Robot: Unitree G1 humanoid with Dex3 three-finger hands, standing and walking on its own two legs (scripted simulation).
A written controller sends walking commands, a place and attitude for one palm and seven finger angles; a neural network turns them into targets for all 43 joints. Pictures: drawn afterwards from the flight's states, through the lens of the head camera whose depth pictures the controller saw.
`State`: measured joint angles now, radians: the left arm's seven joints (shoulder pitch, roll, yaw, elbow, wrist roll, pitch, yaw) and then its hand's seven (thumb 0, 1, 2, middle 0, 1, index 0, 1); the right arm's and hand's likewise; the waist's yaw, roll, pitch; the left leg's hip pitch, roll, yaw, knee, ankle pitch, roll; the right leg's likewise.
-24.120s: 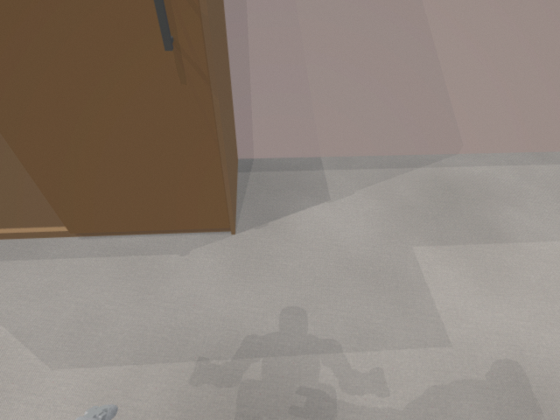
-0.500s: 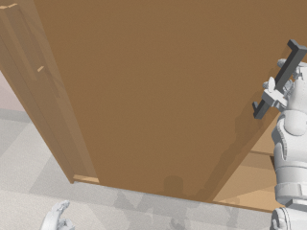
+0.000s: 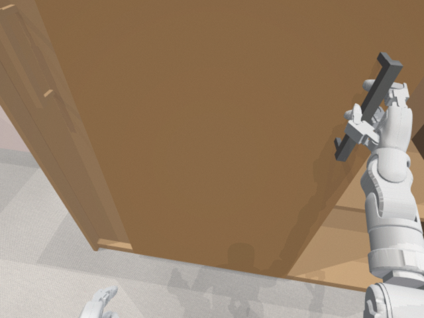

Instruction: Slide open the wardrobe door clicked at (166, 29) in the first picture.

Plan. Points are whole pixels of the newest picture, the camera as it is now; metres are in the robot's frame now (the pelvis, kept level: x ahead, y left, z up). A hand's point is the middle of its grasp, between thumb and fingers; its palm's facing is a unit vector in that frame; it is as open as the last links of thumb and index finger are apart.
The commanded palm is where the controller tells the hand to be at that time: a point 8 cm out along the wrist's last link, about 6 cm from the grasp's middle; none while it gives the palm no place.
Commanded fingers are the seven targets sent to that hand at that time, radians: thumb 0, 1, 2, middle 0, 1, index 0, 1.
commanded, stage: stop walking and hold the door there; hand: right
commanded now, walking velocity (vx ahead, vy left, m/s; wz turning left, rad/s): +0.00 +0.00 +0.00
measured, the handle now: (360, 111) +0.45 -0.26 +0.20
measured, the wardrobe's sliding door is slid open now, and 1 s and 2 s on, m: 0.49 0.48 0.48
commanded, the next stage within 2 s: loosen the grip on the handle in 0.62 s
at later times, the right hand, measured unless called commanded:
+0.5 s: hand (353, 123) +0.40 -0.22 +0.21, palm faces +0.38 +0.92 -0.13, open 6.8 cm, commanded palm +0.37 -0.26 +0.19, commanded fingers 0.00 -0.90 -0.90 0.45 1.40 0.45 1.40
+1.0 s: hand (356, 121) +0.41 -0.23 +0.21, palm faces +0.39 +0.91 -0.14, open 9.8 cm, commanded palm +0.38 -0.26 +0.20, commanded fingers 0.00 0.55 -0.20 0.38 1.32 0.38 1.32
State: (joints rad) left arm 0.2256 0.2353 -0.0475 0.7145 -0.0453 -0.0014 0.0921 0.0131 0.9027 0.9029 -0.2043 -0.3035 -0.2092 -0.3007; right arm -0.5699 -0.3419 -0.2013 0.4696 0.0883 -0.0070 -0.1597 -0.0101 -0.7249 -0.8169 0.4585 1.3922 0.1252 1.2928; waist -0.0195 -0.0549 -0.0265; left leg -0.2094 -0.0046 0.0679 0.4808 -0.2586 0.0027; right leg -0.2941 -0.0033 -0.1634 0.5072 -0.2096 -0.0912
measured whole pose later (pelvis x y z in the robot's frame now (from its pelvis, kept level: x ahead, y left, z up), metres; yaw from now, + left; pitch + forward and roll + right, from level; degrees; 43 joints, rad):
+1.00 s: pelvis -0.02 +0.03 +0.00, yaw -1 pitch +1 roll +0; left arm 0.28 0.27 -0.03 0.70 -0.05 -0.14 0.06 0.01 0.90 0.90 -0.20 -0.30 -0.21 -0.30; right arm -0.75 -0.45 -0.30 0.73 0.01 -0.09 -0.07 0.00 -0.07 -0.52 0.45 1.40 0.38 1.39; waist 0.02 0.02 -0.01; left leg -0.28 -0.02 0.10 0.52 -0.25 0.05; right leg -0.35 0.00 -0.12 0.49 -0.16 -0.06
